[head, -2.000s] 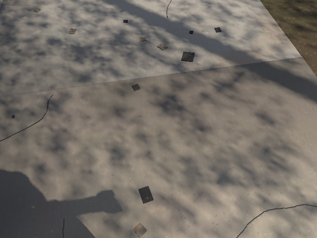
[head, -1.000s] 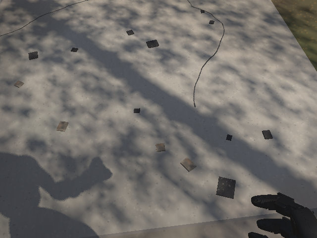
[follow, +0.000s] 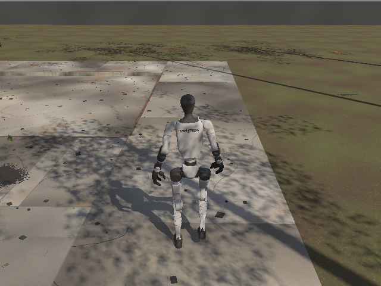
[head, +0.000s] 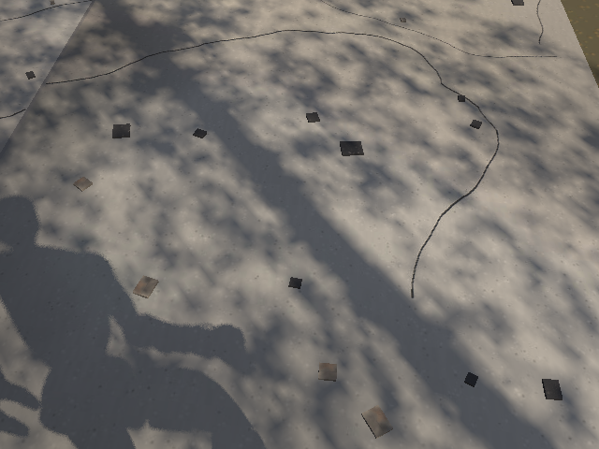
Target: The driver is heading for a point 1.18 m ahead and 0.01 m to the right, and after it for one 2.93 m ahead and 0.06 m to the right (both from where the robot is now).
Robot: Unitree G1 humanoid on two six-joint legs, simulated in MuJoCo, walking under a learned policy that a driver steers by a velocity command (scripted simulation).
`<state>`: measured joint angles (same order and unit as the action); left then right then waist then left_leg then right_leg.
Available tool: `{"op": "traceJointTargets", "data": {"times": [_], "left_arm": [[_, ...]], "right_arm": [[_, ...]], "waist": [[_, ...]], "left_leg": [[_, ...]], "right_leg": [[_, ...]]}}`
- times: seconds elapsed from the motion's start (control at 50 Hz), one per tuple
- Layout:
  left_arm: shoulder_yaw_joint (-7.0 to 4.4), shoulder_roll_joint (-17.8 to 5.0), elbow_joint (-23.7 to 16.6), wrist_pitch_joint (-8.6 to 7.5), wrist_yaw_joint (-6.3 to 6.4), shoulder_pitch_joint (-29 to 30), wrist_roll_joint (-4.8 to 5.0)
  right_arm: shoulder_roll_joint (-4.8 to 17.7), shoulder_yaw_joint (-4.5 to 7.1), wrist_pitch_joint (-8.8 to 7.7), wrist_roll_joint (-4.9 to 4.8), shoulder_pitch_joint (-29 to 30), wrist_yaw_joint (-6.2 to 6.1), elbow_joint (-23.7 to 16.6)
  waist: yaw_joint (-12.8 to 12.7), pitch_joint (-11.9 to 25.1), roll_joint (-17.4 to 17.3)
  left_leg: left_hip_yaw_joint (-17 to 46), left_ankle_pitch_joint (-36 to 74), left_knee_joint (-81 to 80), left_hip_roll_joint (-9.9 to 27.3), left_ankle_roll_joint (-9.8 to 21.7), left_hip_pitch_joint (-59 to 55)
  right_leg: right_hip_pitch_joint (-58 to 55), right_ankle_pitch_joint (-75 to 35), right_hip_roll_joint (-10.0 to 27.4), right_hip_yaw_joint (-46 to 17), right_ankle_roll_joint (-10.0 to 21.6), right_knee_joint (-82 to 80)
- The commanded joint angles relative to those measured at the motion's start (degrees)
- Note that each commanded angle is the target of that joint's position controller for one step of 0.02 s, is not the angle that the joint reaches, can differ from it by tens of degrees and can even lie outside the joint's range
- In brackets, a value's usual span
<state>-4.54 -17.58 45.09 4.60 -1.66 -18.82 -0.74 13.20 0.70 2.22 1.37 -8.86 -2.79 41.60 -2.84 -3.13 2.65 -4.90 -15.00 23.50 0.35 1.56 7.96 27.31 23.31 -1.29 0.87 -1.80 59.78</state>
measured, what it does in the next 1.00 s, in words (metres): walks ahead, turning left: right foot, then left foot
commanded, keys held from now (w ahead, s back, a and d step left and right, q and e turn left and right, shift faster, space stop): w+e+shift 0.10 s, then e+shift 0.02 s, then shift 0.10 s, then q+shift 0.60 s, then shift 0.12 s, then e+shift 0.06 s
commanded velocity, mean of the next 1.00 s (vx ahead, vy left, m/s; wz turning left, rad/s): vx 0.10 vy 0.00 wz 0.21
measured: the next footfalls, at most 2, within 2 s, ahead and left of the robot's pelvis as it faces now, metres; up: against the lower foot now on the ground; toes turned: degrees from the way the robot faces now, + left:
right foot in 0.22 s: +0.03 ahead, -0.14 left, +0.00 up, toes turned -14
left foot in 0.74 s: +0.19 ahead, +0.00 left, +0.00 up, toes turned +11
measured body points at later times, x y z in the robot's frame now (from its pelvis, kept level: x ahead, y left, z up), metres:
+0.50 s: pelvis +0.06 -0.08 +0.00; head +0.08 -0.11 +0.45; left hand +0.23 +0.14 -0.10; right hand +0.04 -0.35 -0.15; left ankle +0.10 +0.04 -0.66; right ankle -0.01 -0.13 -0.74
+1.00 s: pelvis +0.12 -0.08 -0.01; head +0.16 -0.05 +0.44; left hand +0.19 +0.21 -0.12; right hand +0.32 -0.32 -0.11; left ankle +0.15 +0.00 -0.74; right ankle +0.19 -0.22 -0.69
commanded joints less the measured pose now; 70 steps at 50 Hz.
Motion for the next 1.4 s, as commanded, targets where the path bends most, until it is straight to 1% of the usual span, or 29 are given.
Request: {"op": "traceJointTargets", "data": {"times": [0.02, 0.06, 0.1, 0.16, 0.2, 0.22, 0.24, 0.26, 0.28, 0.32, 0.38, 0.54, 0.64, 0.72, 0.74, 0.76, 0.78, 0.82, 0.86, 0.94, 1.04, 1.1, 1.14, 1.18, 1.2, 1.22, 1.26, 1.32, 1.4], "left_arm": [[-0.56, -3.3, -6.7, -0.18, -1.25, 5.5, 0.03], [-0.72, -4.5, -9.3, 0.22, -2.78, 9.8, -0.45], [-0.95, -5.2, -10.9, 0.21, -4.10, 12.6, -0.36], [-0.16, -2.3, -11.4, -0.91, -3.93, 13.1, -0.07], [-0.04, -1.3, -9.0, -2.19, -2.61, 5.5, -1.26], [-1.12, -4.1, -6.1, -2.91, -1.60, -1.6, -2.04], [-2.37, -10.7, -6.2, -3.86, -0.40, -7.5, -2.30], [-2.65, -14.5, -6.8, -4.13, 0.45, -7.2, -0.24], [-1.07, -9.2, -6.4, -4.21, 0.94, -6.3, 0.43], [0.98, -4.7, -7.0, -4.66, 1.89, 3.2, -0.33], [1.40, -5.1, -7.8, -4.92, 3.13, 7.6, -0.53], [1.92, -3.0, -5.8, -4.16, 5.08, 6.2, -0.30], [1.29, -4.0, -4.7, -3.89, 4.81, 5.9, -0.07], [0.44, -5.8, -4.8, -3.75, 3.75, 7.8, 0.98], [0.20, -6.6, -5.2, -3.81, 3.09, 8.9, 1.59], [1.60, -0.3, -9.6, -3.72, 2.22, 8.7, 0.84], [1.72, -2.0, -10.5, -3.40, 2.31, 10.5, -1.40], [1.55, -3.6, -9.8, -3.77, 2.89, 10.9, -0.55], [1.09, -4.6, -8.4, -3.38, 3.39, 8.6, -1.44], [1.99, -1.5, -6.9, -1.81, 2.77, 4.9, -0.41], [2.55, -0.5, -5.6, -1.54, 2.11, 6.0, -0.14], [1.68, -3.0, -6.4, -1.90, 1.54, 6.9, 0.19], [1.67, -2.4, -6.1, -2.65, 1.24, 4.3, 0.17], [1.29, -4.3, -6.4, -3.81, 1.13, 2.7, -0.73], [-0.68, -11.4, -7.1, -4.34, 1.17, 2.7, -0.60], [-1.82, -13.5, -5.7, -4.19, 0.79, -2.3, -0.38], [-1.63, -9.9, -5.4, -3.79, 1.19, -1.0, 0.20], [-1.67, -7.4, -7.1, -3.03, 1.58, 3.5, 0.58], [-2.98, -8.6, -6.6, -2.48, 1.67, -0.8, 0.60]], "right_arm": [[9.6, 2.95, -1.08, 0.34, -3.2, -0.05, -2.5], [12.0, 3.93, -1.81, 0.73, -4.8, 0.81, -2.2], [13.5, 4.73, -2.69, 0.99, -5.0, 1.30, -2.0], [13.5, 4.96, -3.42, 1.16, -4.9, 2.29, -1.1], [13.9, 5.17, -3.08, -0.87, -3.1, 2.74, -0.5], [11.5, 4.34, -3.02, -1.37, -3.7, 2.87, -0.3], [4.5, 1.93, -2.87, -0.86, -3.2, 3.31, -3.4], [5.0, 1.80, -2.14, 1.17, -2.2, 3.04, -4.2], [7.5, 2.42, -1.45, 0.68, -1.9, 3.24, -2.5], [7.3, 2.30, -1.60, -2.01, -5.8, 4.04, 1.3], [10.3, 3.77, -0.88, -1.09, -11.8, 4.36, 5.3], [5.7, 3.16, 0.84, 0.12, -5.6, 5.68, 0.8], [4.4, 2.98, 1.17, -0.03, -4.1, 6.23, -2.8], [5.7, 4.12, 0.47, -0.13, -11.4, 4.21, -3.3], [8.6, 5.14, -0.40, 0.35, -17.3, 3.15, -2.8], [18.8, 7.78, -0.25, 0.06, -15.3, 2.36, -3.3], [19.8, 8.59, -0.14, -2.52, -18.3, 2.80, -3.5], [13.8, 6.89, 0.97, -1.96, -9.6, 2.49, -4.3], [9.1, 5.22, 1.25, -1.66, -2.3, 2.02, -6.1], [11.2, 5.42, -0.06, -0.49, -5.0, 2.99, -4.6], [6.5, 2.72, -0.36, 0.86, -2.9, 3.16, -3.6], [10.6, 3.57, -0.35, 0.78, -2.5, 2.30, -2.8], [11.4, 3.83, -0.19, -0.16, -1.2, 1.50, -2.7], [10.2, 3.81, -0.33, -0.51, -1.8, 0.77, -2.7], [7.8, 3.31, -0.14, -0.46, -0.9, 0.83, -5.2], [7.5, 3.01, 0.09, 0.09, 2.2, 0.51, -6.4], [7.4, 2.98, -0.01, -0.01, 1.6, 1.09, -5.4], [7.1, 2.89, -0.46, 0.16, 1.7, 1.80, -5.2], [6.1, 2.10, -0.56, -0.49, 4.9, 1.82, -6.6]], "waist": [[5.2, 4.1, -11.6], [7.2, 2.9, -13.8], [7.3, 0.3, -12.8], [5.9, -2.3, -8.4], [1.0, 1.2, -8.3], [-1.7, 5.9, -2.9], [-4.1, 10.0, 13.2], [-3.4, 6.4, 13.5], [-3.4, 5.2, 4.3], [1.6, 2.0, 3.5], [4.1, 2.2, 4.2], [2.3, -1.0, 3.4], [2.4, 0.5, 3.2], [6.8, 6.5, 1.5], [11.6, 10.1, -4.1], [7.5, 11.2, -18.8], [9.8, 16.9, -10.0], [5.5, 3.7, -3.6], [2.4, 1.7, -4.5], [3.0, 6.8, -5.5], [5.0, 6.4, -9.8], [4.9, 3.7, -9.4], [2.9, 3.7, -8.1], [2.4, 2.9, -2.0], [4.2, 1.1, 8.8], [0.8, 0.0, 13.4], [2.6, 1.0, 3.7], [3.2, 5.4, 3.6], [0.3, 7.3, 4.0]], "left_leg": [[6.5, 15.4, -6.4, 16.1, 9.5, -8.7], [10.3, -12.3, -12.4, 18.4, 8.9, -8.1], [11.4, -21.9, -15.3, 20.0, 7.9, -7.1], [4.7, -3.3, -10.8, 18.4, 7.0, -3.9], [-1.5, 10.8, 0.4, 15.3, 4.7, 0.4], [-6.0, 11.2, 12.3, 11.8, 1.9, 7.1], [-9.7, -9.4, 30.2, 5.8, -2.4, 23.3], [-3.2, -20.6, 36.8, 1.1, -2.9, 31.5], [2.1, -18.2, 39.9, 4.2, -2.3, 28.7], [6.2, -9.6, 37.1, 4.1, -1.6, 23.6], [6.0, -1.7, 39.8, -0.2, -1.6, 19.8], [0.7, 2.1, 29.9, 2.2, -2.8, 25.9], [-2.9, -0.8, 21.5, 0.8, 0.7, 20.4], [-3.0, -5.4, 13.1, -3.1, 6.1, 7.5], [4.7, 6.0, 4.0, -0.5, 9.7, -2.5], [33.7, 32.4, 0.0, 16.2, 20.0, -12.7], [43.1, 30.4, -3.7, 20.0, 25.3, -12.4], [32.4, 12.1, -7.2, 16.1, 20.7, -0.9], [23.2, 15.2, -7.0, 9.5, 15.1, 4.7], [18.5, 24.6, -4.7, 7.1, 13.2, 4.4], [15.7, 4.7, -8.4, 7.6, 11.0, 8.2], [16.5, 5.9, -5.4, 10.7, 11.2, 6.8], [15.3, 12.7, -0.8, 11.4, 10.0, 5.5], [11.2, 10.2, 8.9, 7.6, 5.2, 7.1], [3.6, -3.5, 19.1, -2.8, 0.7, 16.4], [4.9, -19.8, 29.0, -7.2, -0.5, 23.4], [9.6, -14.6, 37.5, -4.0, -1.0, 25.1], [8.6, -8.0, 35.1, -3.5, -2.9, 24.5], [8.9, -7.7, 27.5, -3.9, -4.2, 25.8]], "right_leg": [[4.8, -0.1, 2.6, 1.0, -0.4, -5.6], [4.6, 0.6, 3.3, 2.2, 0.9, -10.0], [4.6, 2.0, 3.6, 3.0, 2.5, -13.2], [-2.8, 3.8, 2.0, 4.8, 4.7, -22.1], [-15.3, -4.6, -1.9, 7.0, 5.8, -33.6], [-27.7, -8.0, -2.1, 3.6, 6.8, -37.8], [-39.6, -6.7, 15.4, -19.4, 10.5, -44.5], [-34.3, -30.0, 26.9, -30.9, 17.3, -46.0], [-33.4, -42.8, 24.6, -20.9, 17.8, -42.8], [-28.6, -50.4, 17.8, -7.8, 12.5, -42.9], [-25.9, -55.1, 14.9, 1.6, 8.7, -43.1], [-27.3, -48.6, 16.5, 8.5, 10.3, -41.4], [-26.8, -54.3, 18.4, 11.1, 10.3, -34.9], [-22.9, -62.7, 18.3, 13.1, 7.9, -16.2], [-15.4, -51.7, 15.1, 14.1, 4.6, -1.7], [7.0, 9.2, 0.0, 14.0, -0.5, 17.3], [8.0, 15.5, -1.0, -3.2, -1.1, 21.9], [9.8, 7.1, 3.2, -5.0, -0.7, 14.7], [4.7, 0.8, 4.1, -2.8, -1.0, 6.0], [-1.3, 0.0, 2.5, -0.9, -1.6, -3.2], [-9.5, -3.8, 3.5, 0.2, 0.5, -15.3], [-9.0, -1.3, 1.5, 0.9, 2.0, -18.8], [-11.5, -3.5, 0.6, 2.1, 3.4, -25.5], [-13.8, -11.6, 4.7, -8.1, 5.9, -37.6], [-14.5, -24.5, 16.3, -28.0, 11.1, -41.7], [-16.1, -33.0, 21.9, -37.7, 17.9, -45.1], [-17.5, -29.3, 16.1, -29.2, 17.5, -42.5], [-21.1, -32.5, 8.8, -22.7, 13.4, -40.0], [-25.1, -30.1, 8.3, -26.4, 13.9, -38.4]]}}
